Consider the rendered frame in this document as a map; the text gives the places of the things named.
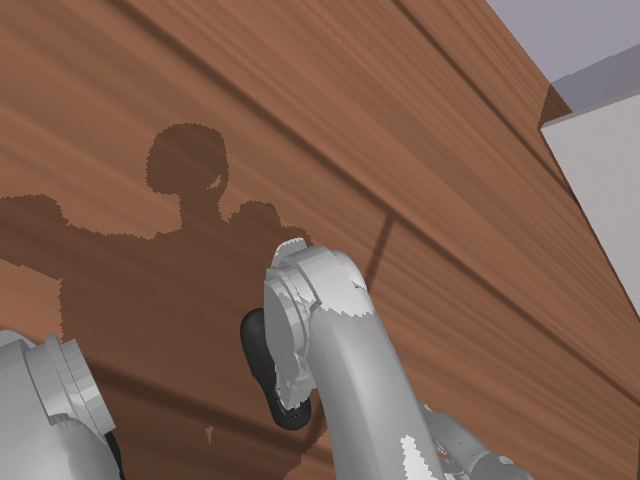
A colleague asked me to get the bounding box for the left robot foot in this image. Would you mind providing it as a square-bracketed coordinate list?
[104, 431, 125, 480]

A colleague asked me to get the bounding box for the right robot arm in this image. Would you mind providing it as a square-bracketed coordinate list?
[469, 452, 534, 480]

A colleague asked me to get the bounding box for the right robot foot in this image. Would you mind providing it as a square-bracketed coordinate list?
[240, 308, 311, 431]

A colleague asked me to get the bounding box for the right robot hand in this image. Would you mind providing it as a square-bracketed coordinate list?
[417, 400, 492, 480]

